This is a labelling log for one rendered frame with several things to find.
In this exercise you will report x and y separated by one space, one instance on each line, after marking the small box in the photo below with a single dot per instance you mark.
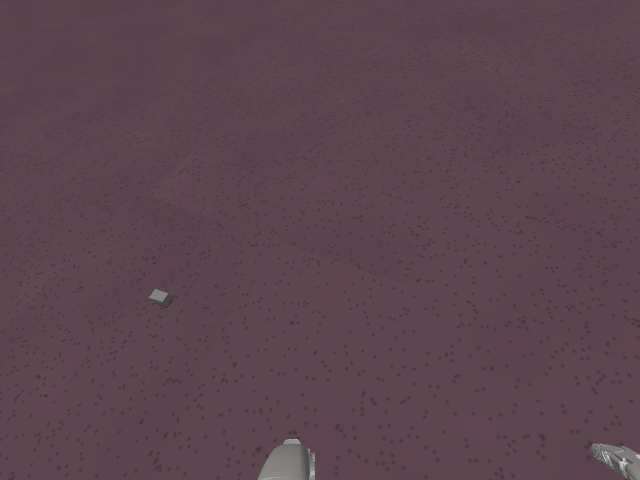
161 297

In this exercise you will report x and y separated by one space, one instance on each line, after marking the right robot hand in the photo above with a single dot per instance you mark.
625 461

